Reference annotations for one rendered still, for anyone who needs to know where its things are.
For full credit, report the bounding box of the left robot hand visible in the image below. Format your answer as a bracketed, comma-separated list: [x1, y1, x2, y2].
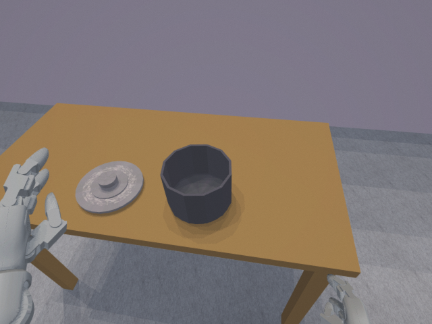
[0, 147, 67, 271]

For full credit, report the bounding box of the lid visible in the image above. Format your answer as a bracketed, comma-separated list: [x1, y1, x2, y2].
[75, 161, 144, 214]

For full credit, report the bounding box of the right robot hand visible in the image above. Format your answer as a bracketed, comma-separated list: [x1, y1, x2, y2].
[320, 274, 371, 324]

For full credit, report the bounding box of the table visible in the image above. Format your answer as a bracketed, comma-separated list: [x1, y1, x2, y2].
[0, 103, 360, 324]

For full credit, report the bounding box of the pot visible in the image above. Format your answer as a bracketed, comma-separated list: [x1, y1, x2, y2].
[160, 144, 232, 224]

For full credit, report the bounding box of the robot left forearm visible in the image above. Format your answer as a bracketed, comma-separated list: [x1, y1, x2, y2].
[0, 269, 34, 324]

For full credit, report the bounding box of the knob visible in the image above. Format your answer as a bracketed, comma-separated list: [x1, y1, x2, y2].
[97, 171, 117, 188]

